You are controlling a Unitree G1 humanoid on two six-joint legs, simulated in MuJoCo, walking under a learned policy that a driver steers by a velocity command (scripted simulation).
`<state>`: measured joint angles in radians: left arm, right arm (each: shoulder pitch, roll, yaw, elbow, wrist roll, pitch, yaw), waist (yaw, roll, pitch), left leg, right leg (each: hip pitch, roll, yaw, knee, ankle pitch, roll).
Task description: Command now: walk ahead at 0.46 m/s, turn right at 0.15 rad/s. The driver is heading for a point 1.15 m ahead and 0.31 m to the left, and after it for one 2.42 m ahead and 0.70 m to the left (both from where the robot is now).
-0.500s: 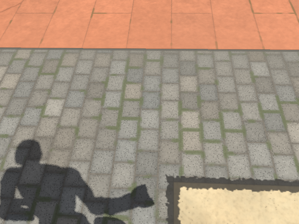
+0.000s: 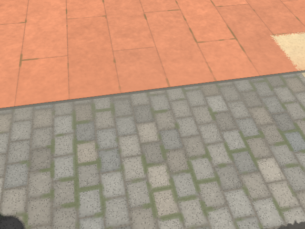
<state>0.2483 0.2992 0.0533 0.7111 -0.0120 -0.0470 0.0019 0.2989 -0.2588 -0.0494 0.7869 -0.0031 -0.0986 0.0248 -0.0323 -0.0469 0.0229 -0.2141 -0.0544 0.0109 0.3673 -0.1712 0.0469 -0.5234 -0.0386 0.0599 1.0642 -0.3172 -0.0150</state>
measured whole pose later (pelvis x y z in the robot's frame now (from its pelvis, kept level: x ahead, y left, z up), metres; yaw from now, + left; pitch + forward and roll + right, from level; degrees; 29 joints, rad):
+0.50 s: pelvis +0.17 -0.04 -0.01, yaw +4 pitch +1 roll -1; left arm 0.09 0.23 0.04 0.76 0.02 -0.02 0.01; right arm 0.23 -0.30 -0.05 0.83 0.01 0.05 -0.04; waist -0.02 0.03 0.05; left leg -0.47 0.06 -0.03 0.96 -0.45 -0.07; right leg -0.34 0.00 -0.08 0.43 -0.11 -0.05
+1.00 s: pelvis +0.30 +0.03 +0.00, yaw +21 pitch +2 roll -3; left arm -0.03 0.29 0.08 0.77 -0.01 -0.08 -0.03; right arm 0.47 -0.23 -0.05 0.85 0.01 -0.04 -0.04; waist -0.08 -0.04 0.02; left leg -0.03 -0.01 -0.13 0.30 -0.31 0.04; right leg -0.59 -0.01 0.06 0.56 0.01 0.03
